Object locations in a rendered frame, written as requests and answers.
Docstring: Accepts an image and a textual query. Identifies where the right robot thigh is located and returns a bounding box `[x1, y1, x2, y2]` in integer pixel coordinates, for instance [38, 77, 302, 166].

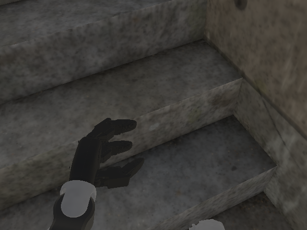
[189, 218, 224, 230]

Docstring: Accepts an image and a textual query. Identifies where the robot left forearm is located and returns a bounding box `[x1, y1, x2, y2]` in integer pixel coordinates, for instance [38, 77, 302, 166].
[47, 180, 97, 230]

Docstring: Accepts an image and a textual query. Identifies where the robot left hand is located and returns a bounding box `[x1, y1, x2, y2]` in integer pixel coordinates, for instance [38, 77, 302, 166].
[69, 118, 145, 189]

